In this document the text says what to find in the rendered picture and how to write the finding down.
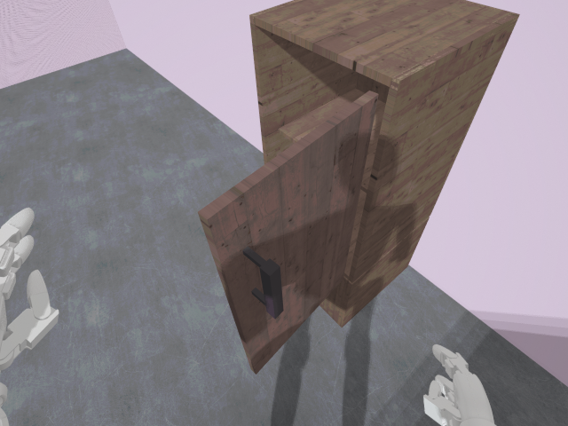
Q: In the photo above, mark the cupboard door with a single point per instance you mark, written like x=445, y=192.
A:
x=299, y=210

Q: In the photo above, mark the left robot hand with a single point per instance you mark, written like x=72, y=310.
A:
x=28, y=329

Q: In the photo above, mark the right robot hand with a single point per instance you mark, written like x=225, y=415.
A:
x=465, y=397

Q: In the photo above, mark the handle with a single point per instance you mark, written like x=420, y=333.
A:
x=271, y=281

